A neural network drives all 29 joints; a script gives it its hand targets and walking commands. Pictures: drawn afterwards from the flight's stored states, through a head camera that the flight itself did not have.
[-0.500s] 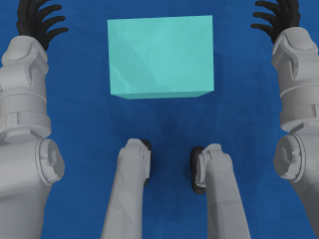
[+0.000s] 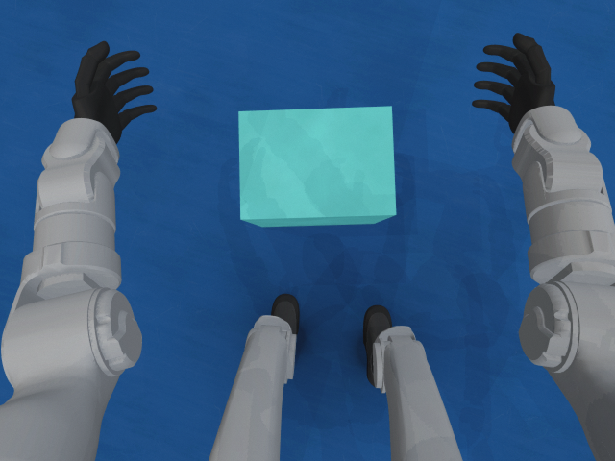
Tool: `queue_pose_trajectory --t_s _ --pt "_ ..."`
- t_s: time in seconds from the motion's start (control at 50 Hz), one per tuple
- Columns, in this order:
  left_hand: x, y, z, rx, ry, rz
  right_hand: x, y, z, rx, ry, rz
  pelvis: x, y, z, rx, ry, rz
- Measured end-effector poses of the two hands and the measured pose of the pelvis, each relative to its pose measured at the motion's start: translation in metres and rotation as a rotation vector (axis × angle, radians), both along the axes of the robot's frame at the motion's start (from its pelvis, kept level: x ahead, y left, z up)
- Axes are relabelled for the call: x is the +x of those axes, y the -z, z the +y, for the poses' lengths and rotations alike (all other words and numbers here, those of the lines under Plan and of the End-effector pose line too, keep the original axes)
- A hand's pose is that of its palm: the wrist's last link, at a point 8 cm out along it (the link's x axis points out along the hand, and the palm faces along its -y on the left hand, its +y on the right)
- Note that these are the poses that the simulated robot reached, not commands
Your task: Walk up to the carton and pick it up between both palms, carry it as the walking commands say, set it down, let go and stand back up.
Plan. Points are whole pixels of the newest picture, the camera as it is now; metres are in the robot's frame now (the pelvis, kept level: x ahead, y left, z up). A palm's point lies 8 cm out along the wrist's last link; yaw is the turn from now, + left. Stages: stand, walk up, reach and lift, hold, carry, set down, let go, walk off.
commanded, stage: let go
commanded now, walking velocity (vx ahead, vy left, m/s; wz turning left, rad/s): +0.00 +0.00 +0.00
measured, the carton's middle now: (316, 176) +0.51 +0.05 -0.52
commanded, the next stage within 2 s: stand in 1.30 s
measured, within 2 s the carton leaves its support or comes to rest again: neither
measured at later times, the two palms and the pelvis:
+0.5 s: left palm (70, 224) +0.35 +0.27 -0.01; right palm out of the picture +0.39 -0.23 -0.01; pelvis +0.06 -0.01 +0.07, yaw +1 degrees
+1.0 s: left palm (60, 390) +0.23 +0.22 +0.05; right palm out of the picture +0.24 -0.25 +0.05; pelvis +0.08 -0.02 +0.12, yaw +1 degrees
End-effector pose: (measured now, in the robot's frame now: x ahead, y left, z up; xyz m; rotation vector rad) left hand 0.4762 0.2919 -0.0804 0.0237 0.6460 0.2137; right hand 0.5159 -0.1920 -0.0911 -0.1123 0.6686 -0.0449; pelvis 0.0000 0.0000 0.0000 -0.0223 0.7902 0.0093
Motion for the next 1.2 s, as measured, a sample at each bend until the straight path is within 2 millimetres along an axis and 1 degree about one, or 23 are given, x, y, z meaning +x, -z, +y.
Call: queue_pose_trajectory --t_s 0.06,0.12,0.16,0.22,0.28,0.34,0.44,0.52,0.62,0.76,0.84,0.9,0.96,1.08,1.2 --pt "-0.004 0.001 -0.001 0.01 0.005 0.018 -0.004 0.001 0.0 -0.009 -0.001 0.013 0.003 -0.005 -0.001 0.0 -0.002 -0.006" --pt "-0.013 0.004 -0.002 0.034 0.024 0.043 -0.012 0.003 -0.001 -0.027 0.002 0.024 0.007 -0.009 -0.001 0.0 -0.004 -0.011" --pt "-0.022 0.004 -0.003 0.057 0.046 0.063 -0.022 0.003 -0.003 -0.044 0.002 0.033 0.011 -0.013 -0.002 0.0 -0.006 -0.019" --pt "-0.04 -0.001 -0.004 0.094 0.085 0.092 -0.043 -0.001 -0.01 -0.069 -0.001 0.05 0.019 -0.021 -0.003 0.001 -0.009 -0.044" --pt "-0.061 -0.013 -0.008 0.115 0.115 0.117 -0.067 -0.013 -0.017 -0.083 -0.006 0.067 0.027 -0.032 -0.003 0.003 -0.009 -0.086" --pt "-0.081 -0.029 -0.012 0.112 0.131 0.134 -0.089 -0.031 -0.025 -0.086 -0.006 0.078 0.036 -0.044 -0.004 0.007 -0.008 -0.14" --pt "-0.106 -0.057 -0.02 0.095 0.14 0.138 -0.115 -0.062 -0.035 -0.09 -0.011 0.08 0.048 -0.064 -0.006 0.012 -0.007 -0.232" --pt "-0.128 -0.075 -0.027 0.089 0.138 0.136 -0.136 -0.081 -0.039 -0.091 -0.018 0.08 0.057 -0.076 -0.008 0.015 -0.007 -0.307" --pt "-0.162 -0.091 -0.039 0.084 0.135 0.139 -0.17 -0.098 -0.041 -0.083 -0.024 0.087 0.067 -0.089 -0.009 0.018 -0.01 -0.409" --pt "-0.215 -0.109 -0.057 0.075 0.138 0.159 -0.228 -0.118 -0.049 -0.086 -0.026 0.113 0.078 -0.104 -0.012 0.026 -0.011 -0.576" --pt "-0.237 -0.118 -0.064 0.075 0.143 0.166 -0.256 -0.127 -0.056 -0.088 -0.016 0.124 0.081 -0.111 -0.013 0.033 -0.014 -0.667" --pt "-0.246 -0.123 -0.067 0.076 0.148 0.165 -0.268 -0.134 -0.058 -0.083 -0.009 0.123 0.081 -0.114 -0.014 0.036 -0.014 -0.727" --pt "-0.248 -0.127 -0.069 0.078 0.155 0.158 -0.275 -0.138 -0.057 -0.073 -0.008 0.12 0.079 -0.116 -0.015 0.038 -0.012 -0.781" --pt "-0.242 -0.133 -0.071 0.079 0.164 0.143 -0.276 -0.141 -0.051 -0.065 -0.023 0.124 0.075 -0.116 -0.016 0.038 -0.004 -0.861" --pt "-0.241 -0.133 -0.07 0.079 0.167 0.155 -0.276 -0.143 -0.049 -0.069 -0.018 0.126 0.072 -0.116 -0.013 0.037 -0.002 -0.897"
